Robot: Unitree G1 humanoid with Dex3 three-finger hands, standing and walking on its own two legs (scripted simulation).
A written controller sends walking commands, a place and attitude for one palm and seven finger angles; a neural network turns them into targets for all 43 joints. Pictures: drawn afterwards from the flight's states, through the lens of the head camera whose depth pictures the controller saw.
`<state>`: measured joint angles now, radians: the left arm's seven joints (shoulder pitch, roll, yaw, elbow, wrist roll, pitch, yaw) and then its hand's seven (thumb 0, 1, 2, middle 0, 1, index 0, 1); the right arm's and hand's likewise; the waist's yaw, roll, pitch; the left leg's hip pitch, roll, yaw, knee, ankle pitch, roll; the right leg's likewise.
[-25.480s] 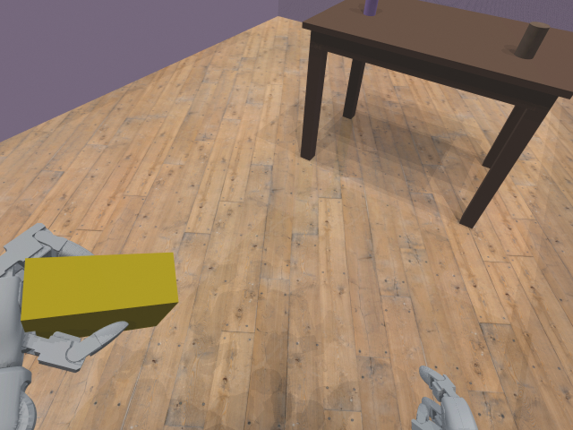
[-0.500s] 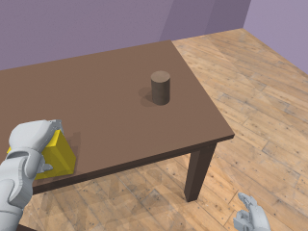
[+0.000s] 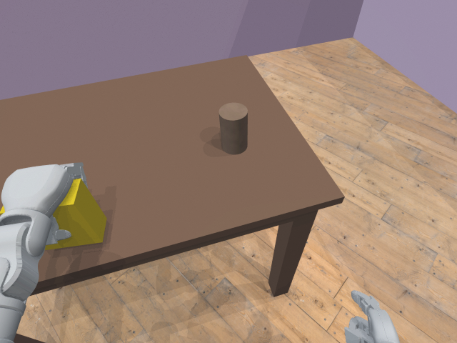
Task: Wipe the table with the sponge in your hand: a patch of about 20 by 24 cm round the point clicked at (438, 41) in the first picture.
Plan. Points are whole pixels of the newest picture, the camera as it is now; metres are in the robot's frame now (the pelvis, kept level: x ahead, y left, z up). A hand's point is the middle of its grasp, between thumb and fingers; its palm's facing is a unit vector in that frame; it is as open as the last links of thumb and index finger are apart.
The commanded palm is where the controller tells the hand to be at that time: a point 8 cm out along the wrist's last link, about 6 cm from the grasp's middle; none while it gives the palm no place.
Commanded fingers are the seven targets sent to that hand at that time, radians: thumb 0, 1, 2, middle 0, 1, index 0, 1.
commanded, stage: move the sponge above the wiping area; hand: left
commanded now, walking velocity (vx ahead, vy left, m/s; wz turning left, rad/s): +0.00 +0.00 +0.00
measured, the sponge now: (66, 222) +0.27 +0.35 +0.04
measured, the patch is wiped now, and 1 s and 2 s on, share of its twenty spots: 0.00 0.00 0.00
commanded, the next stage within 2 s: none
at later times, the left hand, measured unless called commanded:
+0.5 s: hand (38, 196) +0.28 +0.36 +0.12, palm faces +0.13 +0.02 -0.99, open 9.7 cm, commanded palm +0.24 +0.35 +0.17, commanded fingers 0.00 0.10 1.30 -1.20 -1.60 -1.20 -1.60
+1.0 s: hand (28, 198) +0.28 +0.38 +0.11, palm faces +0.00 +0.01 -1.00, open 9.7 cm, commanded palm +0.25 +0.36 +0.17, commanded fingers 0.00 0.10 1.30 -1.20 -1.60 -1.20 -1.60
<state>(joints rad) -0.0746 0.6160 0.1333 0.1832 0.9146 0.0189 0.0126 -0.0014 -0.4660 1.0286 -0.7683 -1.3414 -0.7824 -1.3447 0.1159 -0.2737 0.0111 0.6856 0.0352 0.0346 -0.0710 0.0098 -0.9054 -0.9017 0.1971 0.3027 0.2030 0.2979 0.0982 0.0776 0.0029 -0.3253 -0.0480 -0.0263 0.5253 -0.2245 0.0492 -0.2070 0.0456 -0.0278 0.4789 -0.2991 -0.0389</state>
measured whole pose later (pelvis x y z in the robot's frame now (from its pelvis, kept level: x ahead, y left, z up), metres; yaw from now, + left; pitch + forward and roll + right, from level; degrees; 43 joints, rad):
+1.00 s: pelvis -0.01 +0.00 +0.00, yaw +0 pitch +2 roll -1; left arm -0.19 0.64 0.12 0.34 0.89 0.29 0.02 0.00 -0.46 1.03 -0.77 -1.36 -0.78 -1.36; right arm 0.09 -0.27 0.03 0.71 0.06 0.07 -0.04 0.01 -0.90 -0.90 0.20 0.30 0.20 0.30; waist 0.09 0.10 -0.02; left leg -0.33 -0.05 -0.02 0.50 -0.20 0.05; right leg -0.21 0.04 -0.02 0.46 -0.28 -0.04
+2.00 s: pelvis +0.00 +0.01 +0.00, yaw +2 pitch +1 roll -2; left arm -0.07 0.59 0.02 0.16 0.90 0.13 -0.12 0.00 -0.46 1.03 -0.77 -1.36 -0.78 -1.37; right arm 0.10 -0.28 0.03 0.66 0.05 0.03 -0.07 0.01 -0.91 -0.90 0.20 0.30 0.20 0.30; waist 0.11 0.10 0.00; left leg -0.33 -0.07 -0.05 0.53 -0.22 0.06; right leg -0.19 0.03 -0.05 0.47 -0.30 -0.03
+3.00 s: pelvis -0.01 +0.01 +0.00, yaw +1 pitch +2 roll -2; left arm -0.09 0.60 0.11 0.21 0.91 0.03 0.03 0.00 -0.45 1.03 -0.77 -1.37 -0.78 -1.38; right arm 0.10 -0.27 0.00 0.68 0.05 0.04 -0.06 0.01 -0.91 -0.90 0.20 0.30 0.20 0.30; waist 0.11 0.08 -0.01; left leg -0.36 -0.05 -0.04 0.56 -0.23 0.06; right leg -0.24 0.04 -0.04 0.51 -0.30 -0.03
